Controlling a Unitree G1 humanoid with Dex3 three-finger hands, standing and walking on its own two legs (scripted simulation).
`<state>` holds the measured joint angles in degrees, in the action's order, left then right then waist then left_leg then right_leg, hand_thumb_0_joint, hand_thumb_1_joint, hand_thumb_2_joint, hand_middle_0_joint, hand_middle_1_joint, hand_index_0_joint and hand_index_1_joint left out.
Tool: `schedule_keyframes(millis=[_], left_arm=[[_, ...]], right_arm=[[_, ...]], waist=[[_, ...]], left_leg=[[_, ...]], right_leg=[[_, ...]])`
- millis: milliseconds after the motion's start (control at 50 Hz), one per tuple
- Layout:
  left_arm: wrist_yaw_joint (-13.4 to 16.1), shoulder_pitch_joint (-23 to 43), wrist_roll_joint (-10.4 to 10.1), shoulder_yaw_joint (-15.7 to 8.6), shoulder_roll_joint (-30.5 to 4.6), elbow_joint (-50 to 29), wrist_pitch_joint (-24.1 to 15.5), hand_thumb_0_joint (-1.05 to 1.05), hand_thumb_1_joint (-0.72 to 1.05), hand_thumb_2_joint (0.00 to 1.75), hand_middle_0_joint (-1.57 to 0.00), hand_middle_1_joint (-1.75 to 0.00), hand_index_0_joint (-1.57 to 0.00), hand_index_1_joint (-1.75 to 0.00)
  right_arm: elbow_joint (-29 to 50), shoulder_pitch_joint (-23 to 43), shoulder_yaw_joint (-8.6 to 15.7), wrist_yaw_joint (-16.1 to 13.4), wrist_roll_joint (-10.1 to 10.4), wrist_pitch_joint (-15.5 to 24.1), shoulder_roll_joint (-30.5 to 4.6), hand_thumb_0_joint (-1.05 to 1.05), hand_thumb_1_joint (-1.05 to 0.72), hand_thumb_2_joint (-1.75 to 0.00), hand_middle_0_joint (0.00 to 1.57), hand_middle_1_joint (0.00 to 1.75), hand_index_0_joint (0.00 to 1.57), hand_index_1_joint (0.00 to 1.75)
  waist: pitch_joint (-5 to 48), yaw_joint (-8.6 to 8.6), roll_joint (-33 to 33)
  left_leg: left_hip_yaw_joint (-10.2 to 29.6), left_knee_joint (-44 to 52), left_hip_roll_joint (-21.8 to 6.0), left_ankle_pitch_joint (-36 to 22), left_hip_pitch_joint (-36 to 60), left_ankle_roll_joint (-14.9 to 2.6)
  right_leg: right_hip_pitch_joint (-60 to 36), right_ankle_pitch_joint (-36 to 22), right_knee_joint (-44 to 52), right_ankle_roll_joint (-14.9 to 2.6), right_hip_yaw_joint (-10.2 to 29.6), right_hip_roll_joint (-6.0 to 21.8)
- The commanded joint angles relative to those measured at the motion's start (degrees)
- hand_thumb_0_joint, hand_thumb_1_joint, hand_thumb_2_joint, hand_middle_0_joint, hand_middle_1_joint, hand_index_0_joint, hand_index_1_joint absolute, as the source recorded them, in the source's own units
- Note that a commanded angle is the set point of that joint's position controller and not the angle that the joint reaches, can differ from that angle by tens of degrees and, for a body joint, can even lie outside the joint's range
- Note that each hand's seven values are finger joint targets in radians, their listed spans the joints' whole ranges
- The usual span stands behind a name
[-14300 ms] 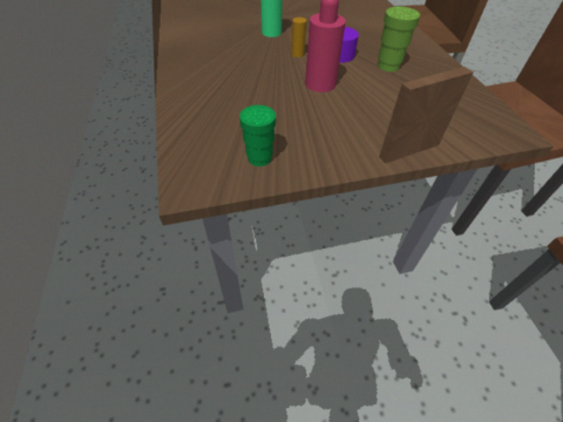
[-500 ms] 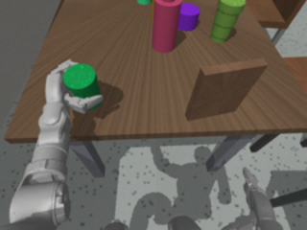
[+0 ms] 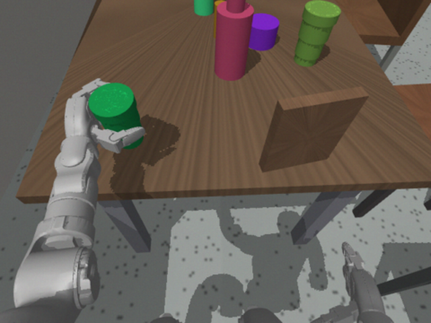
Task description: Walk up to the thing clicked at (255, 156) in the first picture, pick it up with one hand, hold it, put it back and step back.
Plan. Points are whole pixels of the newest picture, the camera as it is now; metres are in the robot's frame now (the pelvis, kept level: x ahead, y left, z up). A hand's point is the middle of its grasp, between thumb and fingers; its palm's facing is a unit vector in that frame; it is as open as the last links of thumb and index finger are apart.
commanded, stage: settle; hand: left
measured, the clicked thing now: (121, 120) +0.45 +0.14 +0.11
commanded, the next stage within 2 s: lift in 0.04 s
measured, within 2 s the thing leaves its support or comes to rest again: neither
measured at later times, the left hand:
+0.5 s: hand (110, 106) +0.44 +0.15 +0.16, palm faces +0.05 -1.00 +0.00, open 9.9 cm
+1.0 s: hand (82, 108) +0.37 +0.15 +0.22, palm faces +0.05 -1.00 -0.02, open 9.9 cm
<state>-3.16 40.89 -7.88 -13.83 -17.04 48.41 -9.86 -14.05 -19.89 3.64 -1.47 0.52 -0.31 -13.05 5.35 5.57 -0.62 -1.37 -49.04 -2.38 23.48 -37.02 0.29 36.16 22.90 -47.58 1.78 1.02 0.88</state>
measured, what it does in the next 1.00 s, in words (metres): stands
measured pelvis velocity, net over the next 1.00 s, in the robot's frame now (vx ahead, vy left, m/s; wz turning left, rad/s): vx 0.00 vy -0.01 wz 0.03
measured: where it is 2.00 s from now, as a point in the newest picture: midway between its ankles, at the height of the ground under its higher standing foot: outside the picture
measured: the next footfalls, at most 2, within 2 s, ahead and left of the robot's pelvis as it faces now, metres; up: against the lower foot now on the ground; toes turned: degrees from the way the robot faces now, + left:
none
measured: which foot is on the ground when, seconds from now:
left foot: down 0.00-1.00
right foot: down 0.00-1.00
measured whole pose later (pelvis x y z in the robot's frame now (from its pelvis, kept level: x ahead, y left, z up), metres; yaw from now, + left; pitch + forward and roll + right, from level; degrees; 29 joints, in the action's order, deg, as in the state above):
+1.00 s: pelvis +0.00 -0.01 +0.02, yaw +2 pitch +1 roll +0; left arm -4.7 25.7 -11.9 -11.9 -14.7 9.8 18.8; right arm -24.0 -19.2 3.4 -2.9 2.9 5.6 -12.8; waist 4.4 0.7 -3.2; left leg -0.5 -37.9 -1.3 18.8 -20.6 0.6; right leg 19.8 19.4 -37.8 1.4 -0.2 1.8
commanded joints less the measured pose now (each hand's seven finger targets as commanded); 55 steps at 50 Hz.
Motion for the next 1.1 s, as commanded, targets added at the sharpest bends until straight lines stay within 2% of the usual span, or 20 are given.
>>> schedule_keyframes(millis=[0, 160, 200, 400, 460, 580, 600, 640, 660, 680, 720, 760, 780, 920, 980, 1000, 1020, 1040, 1060, 1080], left_arm=[[-0.29, 29.56, -0.82, -2.16, -11.8, -14.93, -3.93, 0.0, 0.02, 1.3, -1.3, -1.44, -1.32, -1.46], [-0.82, 29.57, -1.19, -1.45, -10.79, -13.53, -2.8, 0.0, 0.08, 1.26, -1.34, -1.44, -1.36, -1.45], [-0.9, 29.48, -1.12, -2.16, -12.85, -15.51, -2.78, 0.0, 0.06, 1.26, -1.36, -1.46, -1.38, -1.46], [-0.38, 26.38, -1.63, -1.22, -11.28, -24.18, 0.1, 0.0, 0.03, 1.29, -1.37, -1.49, -1.4, -1.49], [0.12, 23.54, -2.17, 0.08, -8.88, -25.9, 2.16, 0.0, 0.02, 1.3, -1.35, -1.48, -1.37, -1.49], [0.72, 21.35, -2.24, -2.04, -11.98, -37.09, 6.93, 0.0, 0.05, 1.3, -1.35, -1.48, -1.37, -1.48], [0.47, 20.49, -2.34, -1.2, -10.46, -38.07, 7.97, 0.0, 0.05, 1.3, -1.34, -1.47, -1.36, -1.47], [0.3, 17.46, -2.66, -1.8, -10.4, -37.66, 10.56, 0.0, 0.07, 1.3, -1.33, -1.46, -1.35, -1.47], [-0.06, 15.91, -2.69, -0.99, -9.12, -37.94, 11.92, 0.0, 0.07, 1.3, -1.33, -1.46, -1.35, -1.47], [-0.25, 15.21, -2.71, -0.67, -8.41, -38.71, 13.12, 0.0, 0.05, 1.3, -1.33, -1.47, -1.36, -1.47], [-1.01, 15.21, -2.79, -0.21, -8.15, -40.6, 15.38, 0.0, 0.09, 1.31, -1.33, -1.46, -1.36, -1.47], [-1.55, 14.4, -3.51, -0.7, -8.44, -43.44, 18.0, 0.0, 0.1, 1.32, -1.35, -1.48, -1.37, -1.48], [-1.88, 12.43, -3.71, -0.4, -7.32, -42.89, 19.29, 0.0, 0.1, 1.31, -1.35, -1.48, -1.37, -1.48], [-1.62, 15.57, -4.82, -2.0, -8.83, -57.28, 24.09, 0.0, 0.12, 1.32, -1.35, -1.48, -1.37, -1.48], [-0.7, 10.8, -5.08, -3.39, -8.9, -55.87, 26.3, 0.0, 0.12, 1.31, -1.33, -1.47, -1.36, -1.47], [-0.42, 10.59, -5.12, -3.34, -8.61, -55.66, 26.84, 0.0, 0.11, 1.31, -1.33, -1.47, -1.36, -1.47], [-0.28, 12.01, -5.01, -3.17, -8.85, -59.11, 27.16, 0.0, 0.11, 1.31, -1.33, -1.46, -1.35, -1.47], [-0.37, 11.94, -4.75, -2.26, -7.94, -57.42, 27.7, 0.0, 0.1, 1.31, -1.34, -1.47, -1.36, -1.48], [-0.31, 11.06, -4.97, -1.96, -7.2, -58.52, 28.18, 0.0, 0.11, 1.33, -1.34, -1.47, -1.36, -1.48], [-0.41, 10.72, -4.9, -1.7, -7.27, -57.94, 28.81, 0.0, 0.12, 1.34, -1.35, -1.49, -1.37, -1.5]], right_arm=[[8.76, 1.49, 3.44, -0.6, -0.06, 3.48, -7.31, 0.0, 0.53, -0.06, 0.05, 0.05, 0.05, 0.05], [7.57, 2.69, 3.35, -0.76, 0.3, 4.02, -7.37, 0.0, 0.52, -0.06, 0.05, 0.05, 0.05, 0.05], [7.62, 2.89, 5.66, -1.04, 0.45, 4.05, -9.8, 0.0, 0.52, -0.06, 0.05, 0.05, 0.05, 0.05], [6.37, 2.52, 3.61, -1.15, 1.2, 4.73, -6.91, 0.0, 0.52, -0.05, 0.05, 0.05, 0.05, 0.05], [5.11, 2.25, 3.93, -1.55, 1.4, 5.26, -7.26, 0.0, 0.52, -0.06, 0.05, 0.05, 0.05, 0.05], [4.6, 2.32, 4.33, -2.27, 1.67, 5.81, -7.81, 0.0, 0.53, -0.05, 0.05, 0.05, 0.05, 0.05], [5.08, 2.89, 2.99, -2.2, 1.74, 6.14, -6.38, 0.0, 0.53, -0.05, 0.05, 0.05, 0.05, 0.05], [3.02, 3.09, 4.4, -2.43, 1.78, 6.39, -7.98, 0.0, 0.53, -0.05, 0.05, 0.05, 0.05, 0.05], [3.49, 4.14, 2.47, -2.19, 1.92, 6.63, -5.96, 0.0, 0.54, -0.05, 0.05, 0.05, 0.05, 0.05], [2.69, 3.78, 4.26, -2.29, 1.91, 6.68, -7.54, 0.0, 0.53, -0.05, 0.05, 0.05, 0.05, 0.05], [1.96, 3.87, 2.14, -1.96, 1.96, 6.88, -5.46, 0.0, 0.54, -0.05, 0.05, 0.05, 0.05, 0.05], [1.13, 4.65, 3.84, -1.98, 2.17, 7.4, -7.23, 0.0, 0.54, -0.05, 0.05, 0.05, 0.05, 0.05], [1.42, 5.15, 1.79, -1.75, 2.13, 7.66, -5.76, 0.0, 0.54, -0.05, 0.05, 0.05, 0.05, 0.05], [-0.27, 5.04, 3.56, -1.79, 2.25, 9.24, -7.26, 0.0, 0.53, -0.05, 0.05, 0.05, 0.05, 0.05], [-2.24, 6.15, 2.32, -2.04, 2.36, 10.0, -5.73, 0.0, 0.53, -0.05, 0.05, 0.05, 0.05, 0.05], [-1.93, 6.79, 3.76, -2.3, 2.26, 10.36, -7.36, 0.0, 0.53, -0.05, 0.05, 0.05, 0.05, 0.05], [-3.24, 7.1, 2.13, -2.1, 2.3, 10.56, -5.36, 0.0, 0.54, -0.05, 0.05, 0.05, 0.05, 0.05], [-2.4, 6.94, 2.72, -2.25, 2.1, 10.88, -6.22, 0.0, 0.53, -0.05, 0.05, 0.05, 0.05, 0.05], [-3.07, 7.71, 0.8, -2.17, 2.13, 11.0, -4.55, 0.0, 0.53, -0.05, 0.05, 0.05, 0.05, 0.05], [-2.99, 8.31, 1.59, -2.15, 2.18, 11.27, -5.23, 0.0, 0.53, -0.05, 0.05, 0.05, 0.05, 0.05]], waist=[[23.34, -0.17, -1.99], [24.83, 0.24, -2.11], [25.9, -0.12, -2.45], [22.38, -2.26, -1.74], [20.65, -2.13, -1.75], [21.2, -3.22, -0.06], [19.14, -3.3, 0.26], [17.43, -3.38, 0.9], [15.94, -4.2, 0.58], [15.65, -3.42, 1.17], [14.21, -3.6, 0.38], [12.19, -3.64, 1.33], [11.8, -4.27, 1.84], [14.51, -4.04, 0.6], [12.72, -4.98, 1.16], [12.64, -4.43, 1.66], [12.87, -5.43, -0.32], [13.01, -4.13, 0.99], [12.3, -5.44, 0.8], [12.18, -4.74, -0.01]], left_leg=[[0.61, 6.43, 1.03, -18.35, 15.31, -0.66], [0.85, 6.24, 0.59, -24.71, 17.63, -0.63], [0.91, 6.62, 0.61, -24.37, 18.81, -0.52], [0.1, 9.04, 1.13, -21.73, 18.9, -0.64], [-0.01, 9.99, 1.15, -21.12, 19.65, -0.55], [-0.4, 10.7, 1.66, -22.02, 21.13, -0.79], [-0.64, 11.03, 1.9, -21.09, 20.66, -0.9], [-0.54, 11.88, 1.81, -20.65, 20.81, -0.9], [-0.67, 12.19, 1.97, -20.09, 20.52, -0.89], [-0.52, 12.95, 1.78, -19.65, 21.14, -0.85], [-0.55, 13.59, 1.95, -18.78, 21.6, -0.89], [-0.6, 14.5, 2.13, -17.11, 21.57, -1.1], [-0.55, 14.82, 2.2, -16.58, 21.44, -1.18], [0.2, 16.43, 2.2, -16.48, 25.6, -0.9], [-0.12, 16.75, 2.7, -15.53, 24.73, -1.18], [-0.06, 17.0, 2.5, -15.56, 25.29, -1.13], [-0.17, 17.02, 2.79, -15.76, 25.36, -0.99], [-0.02, 17.12, 2.49, -15.97, 26.0, -1.06], [0.17, 17.28, 2.64, -16.15, 25.63, -1.08], [0.04, 17.43, 2.73, -15.88, 25.74, -1.14]], right_leg=[[-8.73, -19.45, 5.9, -2.12, -2.15, -1.49], [-10.07, -23.95, 5.92, -2.16, -2.26, -1.43], [-10.55, -23.33, 6.4, -2.24, -2.34, -1.43], [-13.67, -22.4, 8.5, -1.78, -2.48, -1.22], [-14.18, -21.82, 8.96, -1.81, -2.66, -1.3], [-18.32, -24.06, 10.56, -1.25, -2.8, -0.94], [-17.95, -23.34, 11.03, -1.11, -2.76, -0.83], [-17.85, -22.55, 11.62, -1.1, -2.94, -0.88], [-17.97, -21.65, 12.25, -1.07, -3.06, -0.78], [-16.94, -20.78, 12.45, -1.24, -3.2, -1.02], [-16.7, -19.47, 13.36, -1.26, -3.46, -0.95], [-17.01, -17.9, 14.49, -1.19, -3.51, -0.78], [-17.2, -17.25, 14.8, -1.12, -3.61, -0.8], [-18.56, -16.36, 15.71, -1.38, -4.17, -1.01], [-19.32, -15.63, 16.96, -1.06, -3.78, -0.43], [-19.15, -15.67, 16.92, -1.05, -3.72, -0.55], [-19.48, -15.74, 17.0, -1.23, -3.68, -0.38], [-19.23, -16.08, 16.89, -1.16, -3.77, -0.49], [-19.76, -16.0, 17.14, -1.18, -3.98, -0.46], [-19.66, -16.04, 17.41, -1.17, -3.73, -0.24]])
